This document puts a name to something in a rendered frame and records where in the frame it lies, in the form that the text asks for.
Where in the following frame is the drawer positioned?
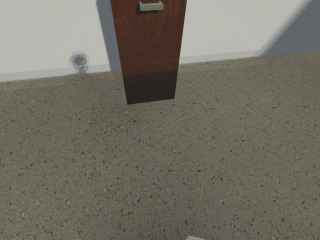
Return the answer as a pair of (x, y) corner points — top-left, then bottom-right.
(115, 0), (183, 18)

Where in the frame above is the cabinet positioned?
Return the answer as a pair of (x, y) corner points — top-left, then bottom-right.
(110, 0), (187, 105)

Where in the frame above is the handle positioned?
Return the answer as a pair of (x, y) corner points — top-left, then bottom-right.
(139, 0), (164, 11)

